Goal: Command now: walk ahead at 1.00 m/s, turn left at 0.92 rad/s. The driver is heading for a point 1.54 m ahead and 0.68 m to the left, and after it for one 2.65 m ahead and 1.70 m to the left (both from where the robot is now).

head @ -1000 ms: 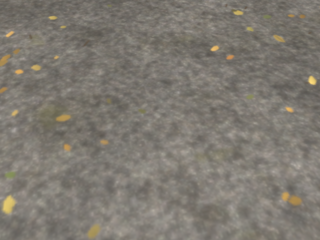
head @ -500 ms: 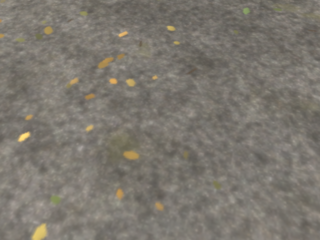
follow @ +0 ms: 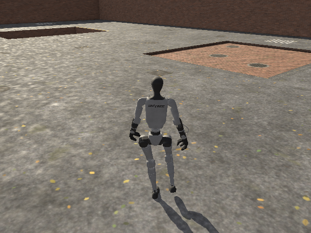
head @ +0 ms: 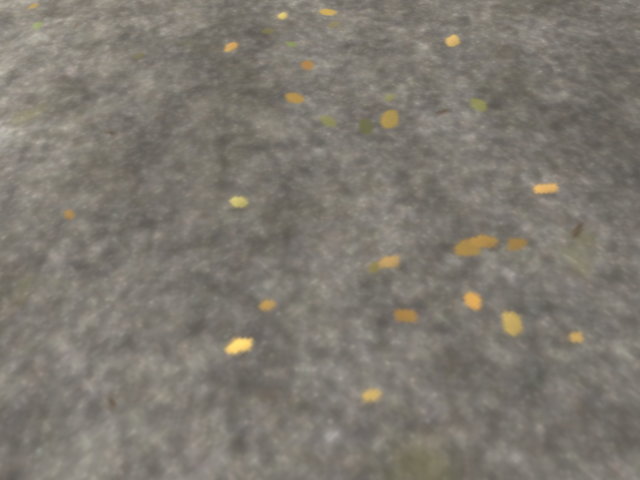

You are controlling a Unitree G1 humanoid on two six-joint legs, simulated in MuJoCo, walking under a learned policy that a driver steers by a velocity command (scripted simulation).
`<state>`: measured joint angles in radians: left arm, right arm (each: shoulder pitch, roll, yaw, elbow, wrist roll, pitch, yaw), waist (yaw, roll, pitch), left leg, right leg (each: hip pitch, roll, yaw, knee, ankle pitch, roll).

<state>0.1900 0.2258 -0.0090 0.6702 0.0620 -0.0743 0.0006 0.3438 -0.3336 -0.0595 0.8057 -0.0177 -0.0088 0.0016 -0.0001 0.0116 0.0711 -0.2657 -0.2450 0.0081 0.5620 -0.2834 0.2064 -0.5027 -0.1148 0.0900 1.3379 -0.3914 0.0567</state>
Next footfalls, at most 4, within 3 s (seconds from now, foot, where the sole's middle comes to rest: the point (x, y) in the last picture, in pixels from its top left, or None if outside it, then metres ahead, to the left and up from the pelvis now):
0.26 right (431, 472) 0.47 -0.16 -0.75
0.70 left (298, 306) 0.86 0.11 -0.75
1.12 right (313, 169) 1.32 0.08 -0.75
1.56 left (171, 133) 1.49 0.51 -0.75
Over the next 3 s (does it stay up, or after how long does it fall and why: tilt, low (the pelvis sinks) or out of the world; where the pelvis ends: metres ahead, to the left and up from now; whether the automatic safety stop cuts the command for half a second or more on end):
stays up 1.68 0.77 0.02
